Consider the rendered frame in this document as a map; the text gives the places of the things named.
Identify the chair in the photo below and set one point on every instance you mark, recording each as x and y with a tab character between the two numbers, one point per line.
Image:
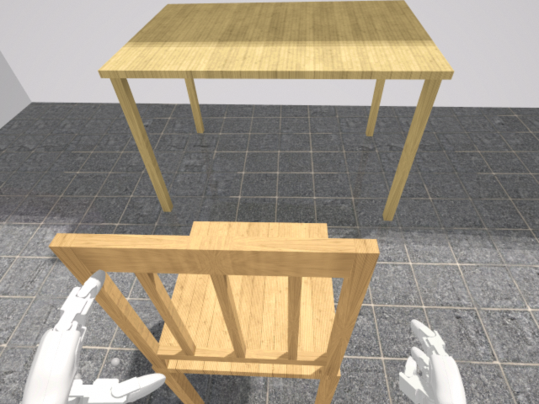
251	298

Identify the table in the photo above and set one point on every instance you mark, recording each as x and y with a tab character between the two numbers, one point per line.
292	40

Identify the robot left hand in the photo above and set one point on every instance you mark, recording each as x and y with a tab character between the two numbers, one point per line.
56	361

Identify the robot right hand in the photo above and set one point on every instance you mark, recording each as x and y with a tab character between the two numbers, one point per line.
441	382

